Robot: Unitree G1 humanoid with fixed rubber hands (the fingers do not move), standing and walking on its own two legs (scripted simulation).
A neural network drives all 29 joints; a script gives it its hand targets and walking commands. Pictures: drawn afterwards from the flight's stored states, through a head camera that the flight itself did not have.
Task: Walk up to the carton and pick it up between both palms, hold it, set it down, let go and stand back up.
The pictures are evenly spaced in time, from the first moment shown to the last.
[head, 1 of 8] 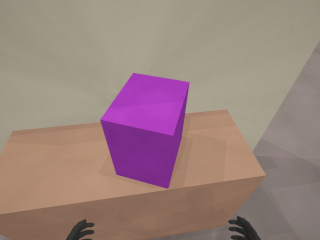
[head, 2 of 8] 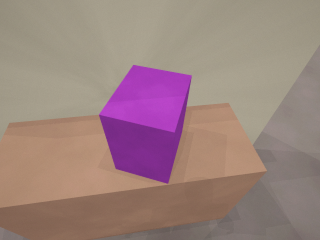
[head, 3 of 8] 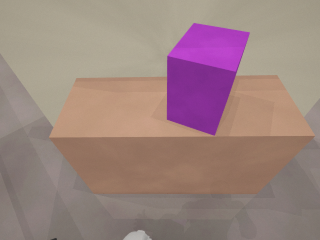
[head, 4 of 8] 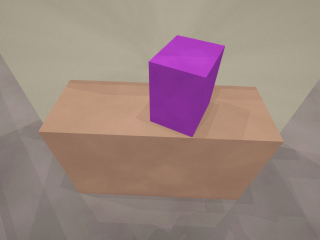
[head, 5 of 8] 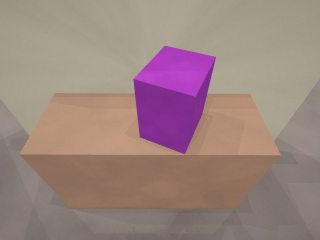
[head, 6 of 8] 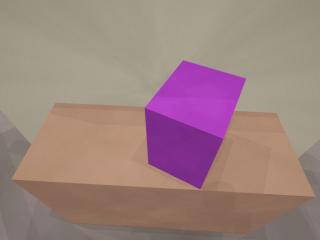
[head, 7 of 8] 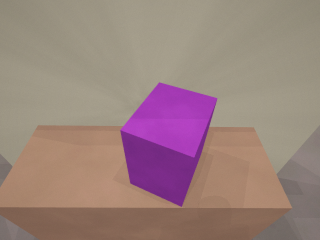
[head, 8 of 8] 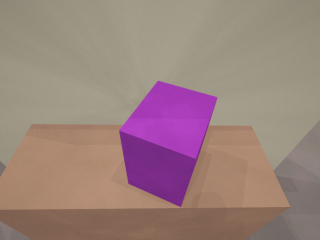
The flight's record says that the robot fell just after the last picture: no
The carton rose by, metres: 0.00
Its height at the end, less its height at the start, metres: +0.00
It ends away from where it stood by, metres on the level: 0.00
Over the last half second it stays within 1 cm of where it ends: yes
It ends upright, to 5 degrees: yes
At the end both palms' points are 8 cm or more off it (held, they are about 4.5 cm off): yes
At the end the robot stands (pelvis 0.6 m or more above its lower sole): yes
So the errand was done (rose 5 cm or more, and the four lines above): no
